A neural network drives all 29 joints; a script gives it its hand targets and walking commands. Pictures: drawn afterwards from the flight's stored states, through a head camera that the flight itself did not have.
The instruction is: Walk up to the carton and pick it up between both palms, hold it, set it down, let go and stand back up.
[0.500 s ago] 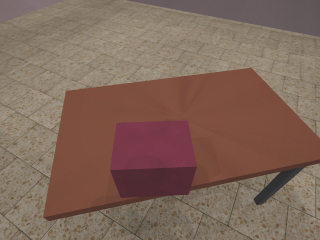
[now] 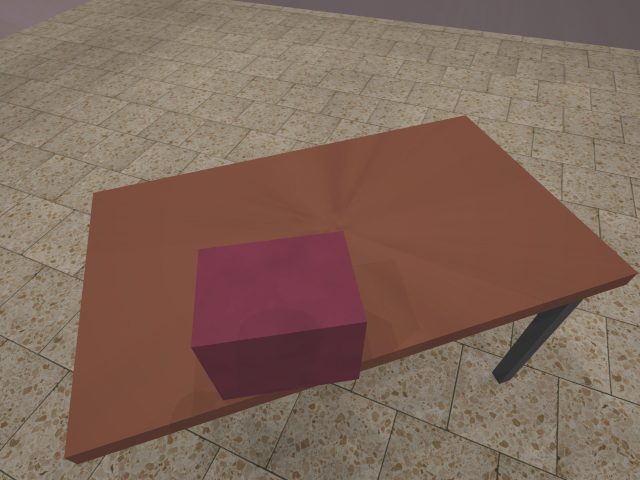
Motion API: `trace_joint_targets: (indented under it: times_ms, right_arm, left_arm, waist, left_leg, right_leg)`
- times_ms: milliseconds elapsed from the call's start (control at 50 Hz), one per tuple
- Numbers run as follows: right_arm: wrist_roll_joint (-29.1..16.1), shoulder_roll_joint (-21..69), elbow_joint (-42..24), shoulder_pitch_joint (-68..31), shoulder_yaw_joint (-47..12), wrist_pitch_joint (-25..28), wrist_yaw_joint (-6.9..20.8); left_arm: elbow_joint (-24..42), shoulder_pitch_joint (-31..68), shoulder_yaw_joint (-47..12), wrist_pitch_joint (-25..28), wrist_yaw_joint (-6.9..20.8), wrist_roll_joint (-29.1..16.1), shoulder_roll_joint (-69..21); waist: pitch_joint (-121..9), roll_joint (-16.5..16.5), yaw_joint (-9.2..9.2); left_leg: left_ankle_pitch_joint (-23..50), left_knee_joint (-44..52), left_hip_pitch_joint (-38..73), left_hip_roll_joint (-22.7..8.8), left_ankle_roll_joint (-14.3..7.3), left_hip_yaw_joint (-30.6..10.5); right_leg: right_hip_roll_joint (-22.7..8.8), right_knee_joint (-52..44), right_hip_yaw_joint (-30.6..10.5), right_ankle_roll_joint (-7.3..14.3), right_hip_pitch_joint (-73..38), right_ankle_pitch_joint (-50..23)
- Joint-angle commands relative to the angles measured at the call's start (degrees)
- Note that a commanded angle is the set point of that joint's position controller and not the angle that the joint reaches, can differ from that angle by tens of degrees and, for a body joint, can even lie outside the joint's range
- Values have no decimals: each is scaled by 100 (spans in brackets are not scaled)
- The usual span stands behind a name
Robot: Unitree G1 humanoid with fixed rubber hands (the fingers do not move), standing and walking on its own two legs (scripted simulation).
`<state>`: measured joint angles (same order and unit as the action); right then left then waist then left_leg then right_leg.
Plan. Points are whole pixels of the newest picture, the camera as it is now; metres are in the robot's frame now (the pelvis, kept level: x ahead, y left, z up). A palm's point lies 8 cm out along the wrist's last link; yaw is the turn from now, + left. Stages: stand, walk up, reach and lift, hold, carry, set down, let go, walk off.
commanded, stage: walk up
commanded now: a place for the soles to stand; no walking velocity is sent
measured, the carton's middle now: (282, 316) +0.38 +0.06 -0.07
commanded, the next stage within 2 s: none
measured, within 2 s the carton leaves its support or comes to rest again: neither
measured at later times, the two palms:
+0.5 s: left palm out of the picture +0.04 +0.27 -0.13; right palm out of the picture -0.06 -0.26 -0.10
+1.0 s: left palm out of the picture -0.04 +0.22 -0.13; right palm out of the picture -0.16 -0.26 -0.13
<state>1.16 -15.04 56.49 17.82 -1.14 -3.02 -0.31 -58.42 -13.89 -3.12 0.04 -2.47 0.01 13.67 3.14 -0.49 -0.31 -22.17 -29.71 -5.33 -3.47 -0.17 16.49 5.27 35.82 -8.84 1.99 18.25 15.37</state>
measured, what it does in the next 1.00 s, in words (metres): steps on the spot: right foot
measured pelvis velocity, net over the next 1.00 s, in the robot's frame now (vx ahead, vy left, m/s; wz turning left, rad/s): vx -0.10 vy -0.02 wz -0.05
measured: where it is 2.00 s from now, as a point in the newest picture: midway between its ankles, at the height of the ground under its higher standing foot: outside the picture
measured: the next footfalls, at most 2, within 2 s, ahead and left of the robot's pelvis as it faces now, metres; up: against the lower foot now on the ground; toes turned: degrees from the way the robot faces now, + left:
right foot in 0.66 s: -0.09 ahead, -0.15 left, +0.00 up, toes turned -2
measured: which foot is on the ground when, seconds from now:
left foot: down 0.00-1.00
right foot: down 0.00-0.38, up 0.40-0.64, down 0.66-1.00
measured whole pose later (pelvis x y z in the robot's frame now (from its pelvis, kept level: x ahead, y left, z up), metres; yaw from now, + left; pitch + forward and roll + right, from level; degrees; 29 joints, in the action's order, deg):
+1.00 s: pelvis -0.10 -0.02 +0.01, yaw -3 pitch -1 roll -1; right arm 0.8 -12.6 58.5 25.2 -1.6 1.1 -0.5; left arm -60.4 -13.1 -2.7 0.1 -0.6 0.7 13.2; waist 1.1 -0.6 -1.6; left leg -14.6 -28.2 -12.5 -1.7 1.0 -0.4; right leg 0.1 26.3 -0.3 -0.4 8.8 16.3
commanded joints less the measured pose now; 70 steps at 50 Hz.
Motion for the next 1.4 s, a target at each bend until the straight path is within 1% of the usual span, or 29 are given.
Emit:
trace_joint_targets:
  times_ms: [0,60,80,100,120,180,240,260,300,320,340,360,380,400,420,440,480,520,560,580,600,640,660,680,700,740,780,1060,1380]
  right_arm:
    - [-10,-598,-125,411,119,51,-40]
    - [-16,-602,-36,574,106,104,-60]
    - [-119,-892,-380,-191,285,113,-155]
    - [-99,-1040,-431,-23,331,116,-177]
    - [-97,-1012,-487,18,376,78,-185]
    - [-115,-878,-767,0,468,-73,-173]
    - [-188,-497,-1012,-69,392,-194,-193]
    - [-199,-421,-1020,95,351,-172,-215]
    - [-252,-453,-924,504,344,-51,-233]
    - [-268,-505,-887,642,374,37,-249]
    - [-235,-653,-888,718,417,127,-282]
    - [-84,-1079,-957,607,521,187,-313]
    - [-63,-1504,-1141,-27,668,189,-375]
    - [-83,-1388,-1139,-277,647,195,-421]
    - [-96,-927,-1171,-564,531,209,-411]
    - [-55,-645,-1232,-810,425,256,-370]
    - [-27,-507,-1094,-464,346,363,-238]
    - [-30,-600,-896,-50,398,401,-141]
    - [6,-859,-716,334,501,372,-113]
    - [26,-949,-626,439,508,341,-88]
    - [38,-996,-577,462,479,321,-44]
    - [-9,-849,-606,535,366,366,45]
    - [-108,-618,-699,535,263,403,81]
    - [-179,-310,-645,539,176,372,61]
    - [-104,-298,-530,564,166,350,39]
    - [-52,-361,-346,731,160,368,32]
    - [-18,-403,-195,960,154,420,10]
    - [-45,-436,104,1064,68,497,-94]
    - [-57,-476,62,720,38,474,-141]
  left_arm:
    - [215,-310,187,64,-67,-5,881]
    - [215,-274,149,58,-66,8,824]
    - [395,342,442,-22,-94,-39,1324]
    - [368,10,445,-45,-96,16,1219]
    - [367,-161,454,-82,-98,19,1100]
    - [580,-32,554,-247,-51,21,1076]
    - [792,208,668,-402,-39,-14,1337]
    - [864,329,687,-432,-60,16,1363]
    - [1024,721,655,-490,-89,141,1194]
    - [1045,900,587,-515,-65,185,1093]
    - [1028,978,521,-520,-11,205,977]
    - [1026,773,503,-496,35,193,744]
    - [995,566,636,-510,2,305,848]
    - [937,423,680,-548,-10,449,988]
    - [846,402,736,-530,39,415,1033]
    - [721,292,689,-472,95,251,890]
    - [389,-168,535,-375,200,174,609]
    - [497,254,441,-282,253,228,548]
    - [745,913,380,-202,265,251,420]
    - [770,912,367,-149,253,268,386]
    - [724,695,356,-81,223,270,434]
    - [530,107,369,42,134,260,657]
    - [431,-157,366,94,81,250,820]
    - [299,-8,417,102,88,97,1060]
    - [261,146,405,95,100,63,1018]
    - [299,397,331,61,108,76,842]
    - [282,384,270,54,125,46,755]
    - [0,41,136,100,120,95,654]
    - [-76,-23,136,36,93,93,741]
  waist:
    - [71,491,-6]
    - [27,500,-71]
    - [578,601,16]
    - [-180,368,96]
    - [-594,271,135]
    - [-927,243,108]
    - [-264,860,87]
    - [-183,1044,7]
    - [-425,885,-179]
    - [-609,700,-332]
    - [-725,320,-425]
    - [-645,-603,-282]
    - [-341,-1052,-178]
    - [-73,-662,42]
    - [358,-210,188]
    - [468,-105,353]
    - [90,-576,229]
    - [9,-845,-77]
    - [153,-1033,-344]
    - [165,-991,-294]
    - [108,-841,-145]
    - [-387,-623,58]
    - [-700,-199,93]
    - [-507,355,-83]
    - [-287,489,-86]
    - [302,546,-126]
    - [487,646,-156]
    - [-6,-101,-53]
    - [-20,-51,-41]
  left_leg:
    - [-217,463,238,-224,-313,-804]
    - [-74,661,365,-270,-324,-898]
    - [2103,103,167,-429,-406,-931]
    - [2960,-229,463,-530,-447,-738]
    - [3109,-531,624,-507,-496,-677]
    - [1927,-1219,479,-254,-550,-776]
    - [-1228,-1616,-332,580,-270,-1057]
    - [-1776,-1787,-632,591,-242,-1324]
    - [-1063,-1295,-648,441,-284,-1592]
    - [-291,-431,-429,296,-321,-1601]
    - [546,682,-297,-183,-382,-1894]
    - [1421,1299,175,-1265,-524,-3054]
    - [1570,1498,-323,-2300,-1102,-3956]
    - [1034,1614,-1308,-2583,-1518,-4022]
    - [1100,1620,-1561,-1998,-1329,-3299]
    - [1296,1420,-1316,-1399,-966,-2637]
    - [604,1355,-706,-773,-572,-2265]
    - [13,1332,-177,-527,-546,-2206]
    - [108,1200,-279,-549,-681,-2253]
    - [285,1078,-464,-577,-707,-2264]
    - [712,918,-704,-618,-633,-2255]
    - [1440,621,-1173,-618,-416,-2209]
    - [1085,455,-1566,-366,-263,-1979]
    - [288,458,-1026,28,-198,-1601]
    - [235,373,-671,37,-179,-1667]
    - [397,476,-906,82,-170,-1669]
    - [529,548,-859,16,-200,-1806]
    - [1810,463,-848,-133,-266,-2233]
    - [2329,132,-1033,-23,-250,-2438]
  right_leg:
    - [-719,-1122,-1335,301,592,-670]
    - [-662,-1114,-1305,271,633,-684]
    - [-482,-465,-843,297,805,-3307]
    - [-484,-169,-616,304,355,-3848]
    - [-468,-45,-540,341,203,-3820]
    - [-619,-142,-929,731,277,-3149]
    - [-1187,-1486,-2371,1161,780,-1782]
    - [-1400,-1739,-2718,1248,678,-1352]
    - [-1283,-1538,-2427,1042,357,-1376]
    - [-1007,-1197,-2022,729,220,-1553]
    - [-556,-478,-1451,316,91,-1542]
    - [179,612,-674,-136,830,-623]
    - [450,1866,-62,-423,1326,1600]
    - [31,2935,-209,-493,936,1759]
    - [-40,2872,-359,-500,826,1489]
    - [-79,2555,-447,-514,925,1134]
    - [-222,1666,-242,-555,710,732]
    - [-262,546,405,-610,695,793]
    - [-235,-435,829,-542,332,976]
    - [-222,-933,965,-470,-40,731]
    - [-283,-1553,967,-361,-548,-76]
    - [-712,-1523,373,-141,-1582,-832]
    - [-1234,-1378,-313,48,-1974,-976]
    - [-1430,-1659,-523,238,-1037,177]
    - [-1438,-1933,-594,264,-533,1087]
    - [-1213,-2117,-332,144,-280,1343]
    - [-1093,-2033,-122,91,-93,1084]
    - [-923,-1332,572,50,-860,-535]
    - [-1041,-1316,900,49,-1102,-712]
